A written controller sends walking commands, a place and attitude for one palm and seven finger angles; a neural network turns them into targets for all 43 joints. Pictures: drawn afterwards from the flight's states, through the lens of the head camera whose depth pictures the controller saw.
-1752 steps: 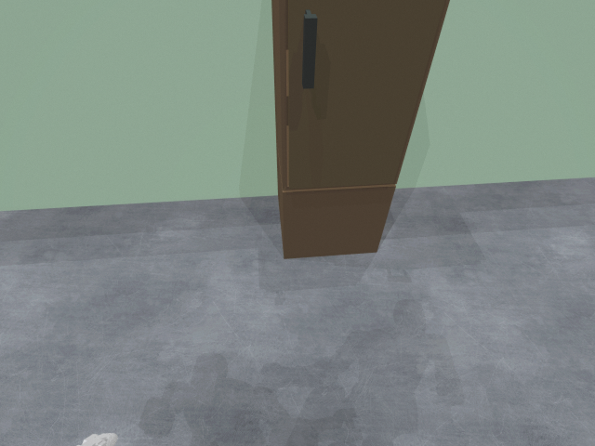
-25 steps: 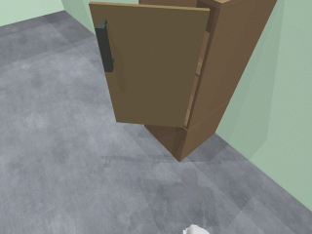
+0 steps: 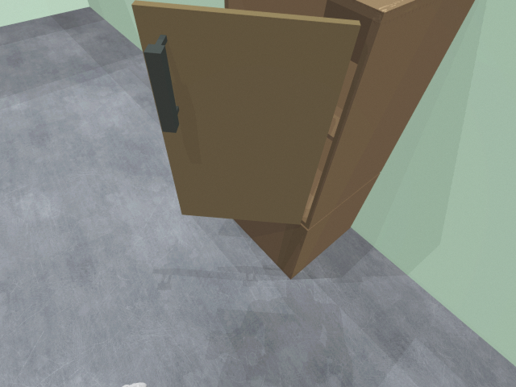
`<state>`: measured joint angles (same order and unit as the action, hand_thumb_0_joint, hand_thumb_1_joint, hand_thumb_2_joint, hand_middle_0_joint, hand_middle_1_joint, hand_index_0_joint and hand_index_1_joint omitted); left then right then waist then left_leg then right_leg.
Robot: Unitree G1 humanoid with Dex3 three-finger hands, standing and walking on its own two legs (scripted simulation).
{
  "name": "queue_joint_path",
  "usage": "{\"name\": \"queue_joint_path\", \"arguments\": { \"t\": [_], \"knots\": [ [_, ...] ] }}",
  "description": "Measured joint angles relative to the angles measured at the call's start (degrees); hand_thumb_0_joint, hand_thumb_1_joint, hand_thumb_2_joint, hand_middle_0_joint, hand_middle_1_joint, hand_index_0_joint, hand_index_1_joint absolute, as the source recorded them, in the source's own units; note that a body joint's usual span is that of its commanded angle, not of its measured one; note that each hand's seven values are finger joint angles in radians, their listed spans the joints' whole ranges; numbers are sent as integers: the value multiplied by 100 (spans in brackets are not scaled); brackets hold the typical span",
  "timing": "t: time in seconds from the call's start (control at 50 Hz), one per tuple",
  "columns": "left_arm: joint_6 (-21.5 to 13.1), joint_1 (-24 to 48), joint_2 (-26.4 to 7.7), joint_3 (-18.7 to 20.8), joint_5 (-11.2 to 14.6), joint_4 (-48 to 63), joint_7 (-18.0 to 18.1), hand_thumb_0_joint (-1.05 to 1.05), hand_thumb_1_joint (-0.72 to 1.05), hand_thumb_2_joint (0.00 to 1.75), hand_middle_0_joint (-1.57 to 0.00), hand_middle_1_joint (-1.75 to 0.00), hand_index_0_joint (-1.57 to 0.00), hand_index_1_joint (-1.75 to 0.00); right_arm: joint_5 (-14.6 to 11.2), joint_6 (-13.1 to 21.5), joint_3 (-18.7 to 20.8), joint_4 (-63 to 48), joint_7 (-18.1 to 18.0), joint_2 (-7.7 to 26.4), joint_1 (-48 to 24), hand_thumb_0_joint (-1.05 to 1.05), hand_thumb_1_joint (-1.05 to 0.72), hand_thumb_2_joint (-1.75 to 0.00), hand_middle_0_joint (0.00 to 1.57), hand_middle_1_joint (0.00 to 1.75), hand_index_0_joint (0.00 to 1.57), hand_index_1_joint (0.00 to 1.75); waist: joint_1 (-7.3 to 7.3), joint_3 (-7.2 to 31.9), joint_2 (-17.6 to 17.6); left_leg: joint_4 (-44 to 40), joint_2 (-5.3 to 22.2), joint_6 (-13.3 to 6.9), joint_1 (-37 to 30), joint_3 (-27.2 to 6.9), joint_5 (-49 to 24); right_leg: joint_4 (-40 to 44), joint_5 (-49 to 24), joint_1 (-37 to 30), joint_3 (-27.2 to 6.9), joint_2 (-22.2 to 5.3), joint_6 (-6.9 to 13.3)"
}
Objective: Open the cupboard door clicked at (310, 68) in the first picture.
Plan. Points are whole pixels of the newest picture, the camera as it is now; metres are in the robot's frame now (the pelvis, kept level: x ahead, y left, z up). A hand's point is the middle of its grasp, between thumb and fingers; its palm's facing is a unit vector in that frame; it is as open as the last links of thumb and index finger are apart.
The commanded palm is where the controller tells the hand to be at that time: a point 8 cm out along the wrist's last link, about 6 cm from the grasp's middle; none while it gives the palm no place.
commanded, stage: come to a stop and stand still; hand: left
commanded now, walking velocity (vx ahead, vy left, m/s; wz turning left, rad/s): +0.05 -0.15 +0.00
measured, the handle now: (166, 85) +0.58 +0.21 +0.13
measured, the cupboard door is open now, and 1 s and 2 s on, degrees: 45 45 45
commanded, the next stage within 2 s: look again from close up in 1.24 s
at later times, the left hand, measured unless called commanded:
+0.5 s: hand out of the picture +0.01 +0.15 -0.16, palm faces -0.01 -0.98 -0.20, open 7.4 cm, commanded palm none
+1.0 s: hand out of the picture +0.00 +0.10 -0.17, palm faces +0.03 -0.99 -0.16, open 7.4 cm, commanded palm none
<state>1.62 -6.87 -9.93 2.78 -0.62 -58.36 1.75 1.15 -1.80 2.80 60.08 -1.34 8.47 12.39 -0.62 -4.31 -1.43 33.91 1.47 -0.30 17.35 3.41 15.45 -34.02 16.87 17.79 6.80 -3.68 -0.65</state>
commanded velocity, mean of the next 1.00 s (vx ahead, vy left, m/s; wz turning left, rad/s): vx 0.00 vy -0.03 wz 0.00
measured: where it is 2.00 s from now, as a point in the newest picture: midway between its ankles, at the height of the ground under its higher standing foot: outside the picture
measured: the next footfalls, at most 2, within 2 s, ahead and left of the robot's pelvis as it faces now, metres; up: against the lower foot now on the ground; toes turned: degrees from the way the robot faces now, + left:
right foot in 0.36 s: +0.02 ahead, -0.15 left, +0.00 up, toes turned -3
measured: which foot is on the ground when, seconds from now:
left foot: down 0.00-1.00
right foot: up 0.00-0.34, down 0.36-1.00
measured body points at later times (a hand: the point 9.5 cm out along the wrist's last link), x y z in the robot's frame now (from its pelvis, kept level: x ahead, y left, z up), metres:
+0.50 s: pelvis -0.01 -0.03 +0.01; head +0.01 -0.03 +0.46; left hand +0.01 +0.20 -0.15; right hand -0.01 -0.26 -0.15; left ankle +0.02 +0.10 -0.73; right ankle -0.07 -0.14 -0.73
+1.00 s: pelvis +0.01 -0.05 +0.01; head +0.03 -0.06 +0.46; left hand +0.00 +0.15 -0.15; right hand -0.01 -0.26 -0.15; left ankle +0.02 +0.10 -0.73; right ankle -0.07 -0.14 -0.73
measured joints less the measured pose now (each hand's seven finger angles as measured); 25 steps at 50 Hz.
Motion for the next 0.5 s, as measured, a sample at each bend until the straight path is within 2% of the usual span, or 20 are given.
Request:
{"name": "queue_joint_path", "arguments": {
  "t": [0.06,0.1,0.16,0.28,0.36,0.38,0.42,0.5],
  "knots": [
    [122,-166,-118,43,-3,-47,-25,0,92,89,-20,-30,-20,-30,64,60,-47,-93,-72,-53,-48,0,-92,-90,20,29,20,30,50,95,-120,-121,-69,-203,-42,85,42,-892,769,257,-416,122,43],
    [126,-284,-155,55,-11,-121,-61,0,92,89,-20,-30,-20,-30,75,104,-80,-104,-117,-50,-73,0,-92,-90,20,29,20,30,76,155,-117,-362,-94,-224,-119,93,-71,-1292,838,295,-579,193,50],
    [118,-478,-184,51,-3,-227,-97,0,92,89,-20,-30,-19,-30,71,144,-110,-83,-131,-27,-132,0,-93,-90,20,29,20,30,124,222,-85,-680,-100,-242,-223,120,-245,-1349,861,147,-641,215,10],
    [182,-691,-167,10,-4,-350,-141,0,92,90,-20,-30,-19,-30,65,147,-76,-64,-111,27,-247,0,-92,-90,20,29,20,30,84,211,63,-836,14,-182,-199,171,-375,-749,980,-285,-527,201,-10],
    [73,-752,-166,-29,-11,-310,-132,0,91,90,-20,-30,-19,-30,13,116,-36,20,-86,62,-179,0,-91,-90,20,29,20,30,67,213,28,-595,10,-62,-22,217,-312,586,121,-791,-511,133,54],
    [31,-745,-151,-37,-17,-339,-109,0,91,90,-20,-30,-19,-30,-9,98,-23,68,-75,75,-167,0,-91,-90,20,29,20,30,67,204,26,-496,17,-22,24,229,-270,724,210,-856,-531,131,34],
    [-12,-729,-59,-101,-13,-417,-90,0,91,90,-20,-30,-19,-30,-18,51,-11,186,-45,131,-110,0,-91,-90,20,29,20,30,6,190,149,-528,77,43,-31,150,-306,711,260,-907,-464,203,22],
    [-123,-746,69,-209,23,-514,-59,0,91,90,-20,-30,-19,-30,-8,38,-58,423,-15,118,92,0,-91,-90,20,29,20,30,-53,236,152,-738,102,122,-215,69,-401,801,221,-1058,-386,251,82]
  ]
}}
